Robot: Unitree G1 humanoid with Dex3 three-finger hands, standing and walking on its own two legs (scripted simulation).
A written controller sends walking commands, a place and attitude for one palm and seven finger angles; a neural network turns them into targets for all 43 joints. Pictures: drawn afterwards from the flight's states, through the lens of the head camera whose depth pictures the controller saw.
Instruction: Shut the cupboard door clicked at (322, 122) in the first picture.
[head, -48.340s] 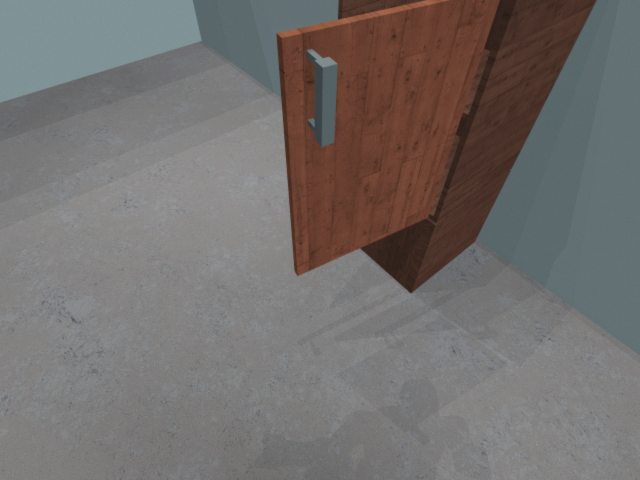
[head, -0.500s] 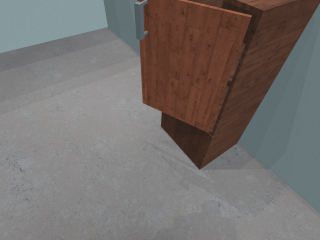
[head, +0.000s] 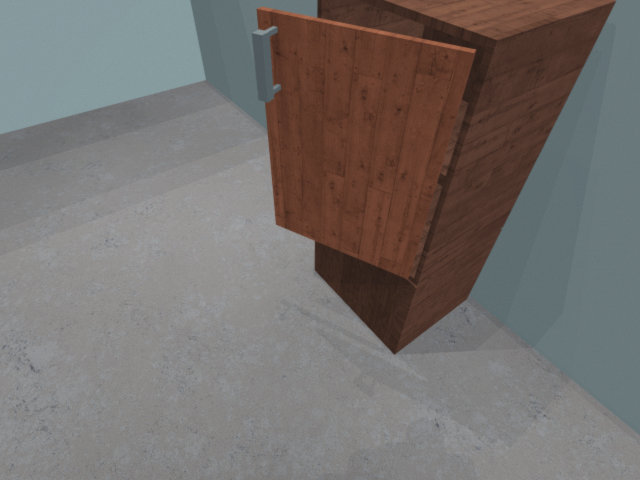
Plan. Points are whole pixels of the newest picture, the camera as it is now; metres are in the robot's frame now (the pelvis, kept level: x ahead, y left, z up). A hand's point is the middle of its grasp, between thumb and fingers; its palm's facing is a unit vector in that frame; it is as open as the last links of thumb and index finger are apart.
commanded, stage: let the arm hang, fingers relaxed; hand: left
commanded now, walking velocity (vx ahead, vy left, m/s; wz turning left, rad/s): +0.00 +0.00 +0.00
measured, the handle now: (269, 64) +0.85 +0.15 +0.15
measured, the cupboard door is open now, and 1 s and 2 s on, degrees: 24 24 24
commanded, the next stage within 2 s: look to check the result in 0.06 s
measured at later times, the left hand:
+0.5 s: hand out of the picture -0.01 +0.17 -0.18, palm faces +0.03 -0.98 -0.20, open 7.4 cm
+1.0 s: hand out of the picture +0.02 +0.18 -0.18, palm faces +0.08 -0.97 -0.22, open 7.4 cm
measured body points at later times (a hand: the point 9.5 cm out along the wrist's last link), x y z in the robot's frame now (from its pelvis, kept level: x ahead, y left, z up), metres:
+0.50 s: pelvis +0.01 -0.01 +0.00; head +0.01 -0.01 +0.45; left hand -0.01 +0.22 -0.16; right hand +0.01 -0.24 -0.16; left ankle +0.05 +0.10 -0.74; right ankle -0.04 -0.10 -0.74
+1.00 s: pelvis +0.01 -0.01 -0.01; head +0.02 +0.00 +0.44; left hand +0.02 +0.23 -0.16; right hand +0.03 -0.24 -0.16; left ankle +0.05 +0.10 -0.74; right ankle -0.04 -0.10 -0.74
